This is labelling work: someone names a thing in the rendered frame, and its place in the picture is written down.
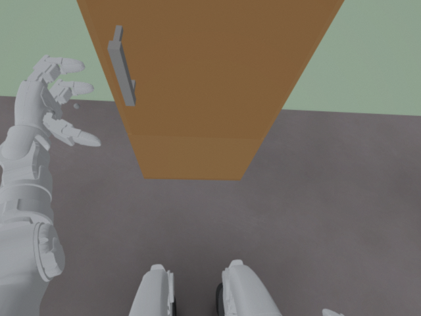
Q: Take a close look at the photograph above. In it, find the robot left upper arm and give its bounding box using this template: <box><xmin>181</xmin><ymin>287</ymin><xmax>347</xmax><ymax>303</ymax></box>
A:
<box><xmin>0</xmin><ymin>222</ymin><xmax>65</xmax><ymax>316</ymax></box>

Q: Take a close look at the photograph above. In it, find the left robot thigh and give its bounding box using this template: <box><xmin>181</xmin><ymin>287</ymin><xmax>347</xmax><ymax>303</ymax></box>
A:
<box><xmin>129</xmin><ymin>269</ymin><xmax>174</xmax><ymax>316</ymax></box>

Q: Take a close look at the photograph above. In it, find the left robot hand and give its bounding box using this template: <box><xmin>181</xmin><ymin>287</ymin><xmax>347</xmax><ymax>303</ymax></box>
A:
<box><xmin>14</xmin><ymin>55</ymin><xmax>101</xmax><ymax>147</ymax></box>

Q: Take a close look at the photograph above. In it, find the robot right shin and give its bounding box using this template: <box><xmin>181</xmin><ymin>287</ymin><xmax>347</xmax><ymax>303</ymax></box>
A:
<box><xmin>223</xmin><ymin>259</ymin><xmax>243</xmax><ymax>316</ymax></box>

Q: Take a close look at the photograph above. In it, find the cupboard door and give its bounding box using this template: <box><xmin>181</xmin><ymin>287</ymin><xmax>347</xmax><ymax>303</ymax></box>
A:
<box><xmin>86</xmin><ymin>0</ymin><xmax>338</xmax><ymax>140</ymax></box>

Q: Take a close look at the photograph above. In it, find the left robot forearm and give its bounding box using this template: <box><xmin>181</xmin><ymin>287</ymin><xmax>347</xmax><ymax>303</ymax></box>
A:
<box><xmin>0</xmin><ymin>125</ymin><xmax>54</xmax><ymax>232</ymax></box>

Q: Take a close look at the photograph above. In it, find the handle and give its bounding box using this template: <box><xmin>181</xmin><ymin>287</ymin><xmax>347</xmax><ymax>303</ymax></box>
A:
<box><xmin>107</xmin><ymin>25</ymin><xmax>136</xmax><ymax>106</ymax></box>

